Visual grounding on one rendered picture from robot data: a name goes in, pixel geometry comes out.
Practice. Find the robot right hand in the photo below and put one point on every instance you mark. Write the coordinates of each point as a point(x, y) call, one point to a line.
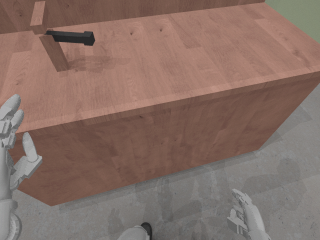
point(246, 220)

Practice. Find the left robot forearm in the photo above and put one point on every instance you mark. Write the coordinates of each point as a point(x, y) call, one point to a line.
point(10, 223)

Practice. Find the robot left hand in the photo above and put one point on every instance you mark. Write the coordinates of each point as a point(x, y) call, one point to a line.
point(10, 120)

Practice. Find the left robot thigh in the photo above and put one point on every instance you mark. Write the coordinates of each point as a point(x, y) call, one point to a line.
point(134, 234)

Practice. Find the right robot forearm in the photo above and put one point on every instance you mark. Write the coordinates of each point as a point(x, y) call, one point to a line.
point(257, 235)

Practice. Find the left robot shin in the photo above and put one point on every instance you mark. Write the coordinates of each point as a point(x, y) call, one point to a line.
point(140, 227)

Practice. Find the counter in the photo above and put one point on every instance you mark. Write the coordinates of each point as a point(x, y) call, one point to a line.
point(168, 85)

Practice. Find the tap lever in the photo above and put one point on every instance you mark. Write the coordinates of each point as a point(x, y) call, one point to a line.
point(87, 38)

